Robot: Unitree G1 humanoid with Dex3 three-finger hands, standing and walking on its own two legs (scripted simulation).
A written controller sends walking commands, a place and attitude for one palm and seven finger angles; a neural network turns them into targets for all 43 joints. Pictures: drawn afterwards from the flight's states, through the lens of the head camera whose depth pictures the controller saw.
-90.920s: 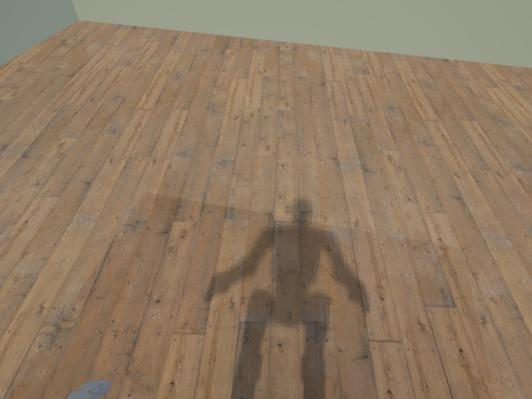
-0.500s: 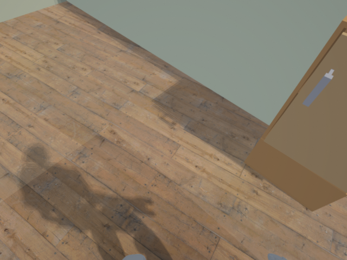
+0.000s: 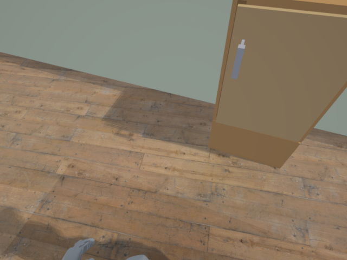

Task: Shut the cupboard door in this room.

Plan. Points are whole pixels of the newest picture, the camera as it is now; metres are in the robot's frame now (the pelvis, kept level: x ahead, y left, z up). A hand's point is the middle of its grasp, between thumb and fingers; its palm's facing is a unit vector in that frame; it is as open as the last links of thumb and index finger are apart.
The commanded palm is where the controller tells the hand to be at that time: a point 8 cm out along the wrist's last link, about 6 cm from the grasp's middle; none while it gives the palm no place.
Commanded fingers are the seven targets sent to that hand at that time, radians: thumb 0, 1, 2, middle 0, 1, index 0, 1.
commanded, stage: turn to face it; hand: left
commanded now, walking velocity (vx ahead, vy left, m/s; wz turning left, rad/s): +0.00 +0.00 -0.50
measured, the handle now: (238, 59) +0.77 -0.21 -0.01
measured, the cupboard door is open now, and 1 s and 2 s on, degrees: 2 2 2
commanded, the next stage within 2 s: take the last steps up to it in 0.50 s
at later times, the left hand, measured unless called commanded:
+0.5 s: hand (96, 257) +0.14 +0.22 -0.16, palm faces -0.17 -0.97 -0.18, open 7.4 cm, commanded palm none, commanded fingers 0.00 0.90 0.90 -0.20 -0.30 -0.20 -0.30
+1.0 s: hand (123, 252) +0.16 +0.16 -0.17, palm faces -0.30 -0.94 -0.16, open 7.4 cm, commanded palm none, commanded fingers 0.00 0.90 0.90 -0.20 -0.30 -0.20 -0.30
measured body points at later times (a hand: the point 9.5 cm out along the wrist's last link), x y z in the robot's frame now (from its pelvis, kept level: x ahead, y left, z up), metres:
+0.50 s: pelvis +0.03 +0.04 +0.02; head +0.08 +0.06 +0.47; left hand +0.15 +0.27 -0.14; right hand +0.05 -0.22 -0.11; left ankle +0.05 +0.14 -0.72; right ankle -0.05 -0.09 -0.65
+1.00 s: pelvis +0.10 -0.01 +0.01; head +0.12 -0.01 +0.46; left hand +0.18 +0.20 -0.15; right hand +0.05 -0.28 -0.13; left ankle +0.18 +0.07 -0.70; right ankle -0.03 -0.09 -0.72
